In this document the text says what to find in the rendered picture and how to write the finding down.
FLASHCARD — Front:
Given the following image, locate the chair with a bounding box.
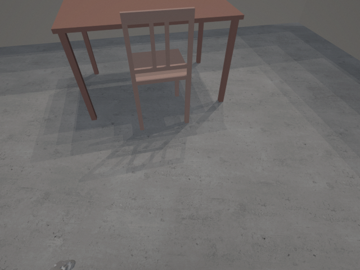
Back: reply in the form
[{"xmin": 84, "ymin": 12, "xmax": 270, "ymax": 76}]
[{"xmin": 120, "ymin": 7, "xmax": 195, "ymax": 130}]

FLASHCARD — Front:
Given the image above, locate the table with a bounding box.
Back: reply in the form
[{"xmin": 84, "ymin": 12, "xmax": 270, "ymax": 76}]
[{"xmin": 51, "ymin": 0, "xmax": 244, "ymax": 120}]

